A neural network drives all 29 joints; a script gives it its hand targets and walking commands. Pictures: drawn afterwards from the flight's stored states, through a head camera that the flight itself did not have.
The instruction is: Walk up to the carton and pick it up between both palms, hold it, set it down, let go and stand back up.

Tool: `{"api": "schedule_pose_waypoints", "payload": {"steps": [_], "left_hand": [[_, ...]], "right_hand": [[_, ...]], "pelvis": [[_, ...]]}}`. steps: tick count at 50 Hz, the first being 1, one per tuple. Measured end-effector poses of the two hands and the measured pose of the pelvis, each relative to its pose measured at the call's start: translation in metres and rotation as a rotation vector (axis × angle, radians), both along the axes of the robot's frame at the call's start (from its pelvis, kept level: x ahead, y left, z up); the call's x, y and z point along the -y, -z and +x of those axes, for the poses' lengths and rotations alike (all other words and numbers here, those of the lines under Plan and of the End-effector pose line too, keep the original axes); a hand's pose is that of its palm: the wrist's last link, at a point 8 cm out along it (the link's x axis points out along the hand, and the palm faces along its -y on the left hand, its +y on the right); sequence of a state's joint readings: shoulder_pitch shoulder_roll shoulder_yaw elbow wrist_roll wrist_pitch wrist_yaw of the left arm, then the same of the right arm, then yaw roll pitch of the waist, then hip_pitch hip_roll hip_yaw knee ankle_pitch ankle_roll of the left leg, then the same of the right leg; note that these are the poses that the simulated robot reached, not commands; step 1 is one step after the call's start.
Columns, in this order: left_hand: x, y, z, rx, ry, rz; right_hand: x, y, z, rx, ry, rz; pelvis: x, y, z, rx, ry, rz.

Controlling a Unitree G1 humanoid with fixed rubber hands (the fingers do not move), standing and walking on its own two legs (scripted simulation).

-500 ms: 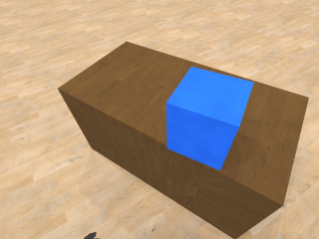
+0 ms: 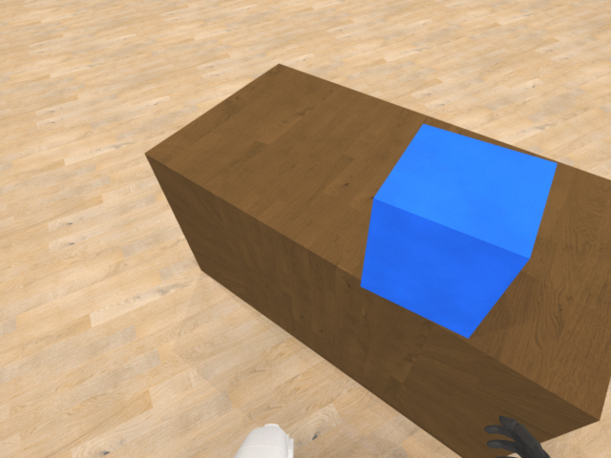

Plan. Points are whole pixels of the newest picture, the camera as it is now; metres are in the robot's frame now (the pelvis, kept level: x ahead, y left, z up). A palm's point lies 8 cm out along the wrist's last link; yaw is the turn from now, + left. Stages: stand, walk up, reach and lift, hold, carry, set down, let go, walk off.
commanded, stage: walk up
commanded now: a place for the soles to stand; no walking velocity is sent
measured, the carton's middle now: (446, 232) +0.47 -0.18 -0.04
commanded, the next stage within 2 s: none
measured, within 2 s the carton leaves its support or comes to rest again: neither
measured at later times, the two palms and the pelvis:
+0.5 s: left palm (188, 345) +0.28 +0.24 -0.10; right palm out of the picture +0.04 -0.22 -0.16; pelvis +0.07 +0.05 -0.02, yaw -20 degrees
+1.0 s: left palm (186, 343) +0.29 +0.25 -0.11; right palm out of the picture +0.09 -0.21 -0.11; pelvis +0.09 +0.07 +0.00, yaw -30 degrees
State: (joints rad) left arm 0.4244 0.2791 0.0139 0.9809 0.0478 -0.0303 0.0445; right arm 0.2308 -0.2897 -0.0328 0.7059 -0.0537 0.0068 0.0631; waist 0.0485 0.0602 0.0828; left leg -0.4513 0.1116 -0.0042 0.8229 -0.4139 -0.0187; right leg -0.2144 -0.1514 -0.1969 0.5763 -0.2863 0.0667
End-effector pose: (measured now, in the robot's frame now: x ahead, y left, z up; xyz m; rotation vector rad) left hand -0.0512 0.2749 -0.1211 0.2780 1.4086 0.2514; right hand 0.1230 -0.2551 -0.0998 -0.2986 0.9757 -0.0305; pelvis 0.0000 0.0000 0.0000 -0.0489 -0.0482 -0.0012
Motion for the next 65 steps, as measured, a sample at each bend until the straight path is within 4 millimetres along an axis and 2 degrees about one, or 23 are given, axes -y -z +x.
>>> {"api": "schedule_pose_waypoints", "payload": {"steps": [2, 4, 7, 11, 15, 18, 21, 23, 26, 32, 36, 41, 46, 52, 59, 65], "left_hand": [[-0.017, 0.008, 0.005, -0.022, 0.015, -0.011], [-0.030, 0.017, 0.025, -0.019, 0.044, -0.027], [-0.038, 0.020, 0.077, 0.053, 0.113, -0.044], [-0.037, 0.010, 0.156, 0.180, 0.243, -0.052], [-0.025, -0.003, 0.227, 0.267, 0.367, -0.058], [-0.006, -0.010, 0.273, 0.330, 0.446, -0.073], [0.017, -0.012, 0.310, 0.403, 0.501, -0.085], [0.028, -0.013, 0.325, 0.447, 0.512, -0.096], [0.032, -0.018, 0.335, 0.477, 0.497, -0.095], [0.026, -0.014, 0.339, 0.453, 0.504, -0.114], [0.028, -0.009, 0.339, 0.415, 0.523, -0.159], [0.031, -0.009, 0.336, 0.384, 0.549, -0.195], [0.029, -0.011, 0.335, 0.355, 0.576, -0.181], [0.026, -0.014, 0.340, 0.333, 0.613, -0.143], [0.029, -0.021, 0.354, 0.323, 0.661, -0.124], [0.041, -0.021, 0.373, 0.340, 0.727, -0.124]], "right_hand": [[-0.014, 0.003, 0.006, 0.024, 0.021, 0.001], [-0.025, 0.012, -0.004, 0.012, 0.075, -0.005], [-0.036, 0.021, -0.032, -0.055, 0.175, -0.017], [-0.044, 0.024, -0.063, -0.115, 0.273, -0.019], [-0.047, 0.025, -0.082, -0.132, 0.363, -0.015], [-0.045, 0.031, -0.092, -0.145, 0.413, -0.006], [-0.040, 0.045, -0.094, -0.156, 0.445, 0.009], [-0.038, 0.053, -0.091, -0.164, 0.458, 0.023], [-0.040, 0.056, -0.076, -0.152, 0.473, 0.037], [-0.058, 0.044, -0.034, -0.035, 0.469, 0.056], [-0.068, 0.029, -0.023, 0.031, 0.494, 0.068], [-0.064, 0.015, -0.018, 0.051, 0.519, 0.059], [-0.052, 0.010, -0.023, 0.049, 0.552, 0.041], [-0.044, 0.017, -0.038, 0.019, 0.601, 0.040], [-0.057, 0.026, -0.064, -0.043, 0.658, 0.065], [-0.068, 0.035, -0.091, -0.106, 0.707, 0.070]], "pelvis": [[-0.017, 0.007, 0.009, 0.003, 0.013, 0.002], [-0.030, 0.014, 0.016, 0.010, 0.034, 0.014], [-0.041, 0.015, 0.024, 0.020, 0.081, 0.038], [-0.049, 0.011, 0.036, 0.025, 0.143, 0.060], [-0.052, 0.008, 0.048, 0.022, 0.214, 0.068], [-0.051, 0.010, 0.057, 0.021, 0.267, 0.071], [-0.047, 0.019, 0.065, 0.018, 0.312, 0.059], [-0.047, 0.024, 0.067, 0.018, 0.327, 0.037], [-0.051, 0.024, 0.072, 0.016, 0.352, 0.027], [-0.062, 0.021, 0.081, 0.008, 0.378, 0.037], [-0.067, 0.016, 0.086, 0.022, 0.424, 0.056], [-0.069, 0.007, 0.090, 0.028, 0.458, 0.054], [-0.069, 0.004, 0.091, 0.027, 0.491, 0.068], [-0.069, 0.005, 0.091, 0.024, 0.525, 0.080], [-0.073, 0.002, 0.096, 0.009, 0.557, 0.095], [-0.073, 0.006, 0.099, 0.017, 0.593, 0.095]]}}
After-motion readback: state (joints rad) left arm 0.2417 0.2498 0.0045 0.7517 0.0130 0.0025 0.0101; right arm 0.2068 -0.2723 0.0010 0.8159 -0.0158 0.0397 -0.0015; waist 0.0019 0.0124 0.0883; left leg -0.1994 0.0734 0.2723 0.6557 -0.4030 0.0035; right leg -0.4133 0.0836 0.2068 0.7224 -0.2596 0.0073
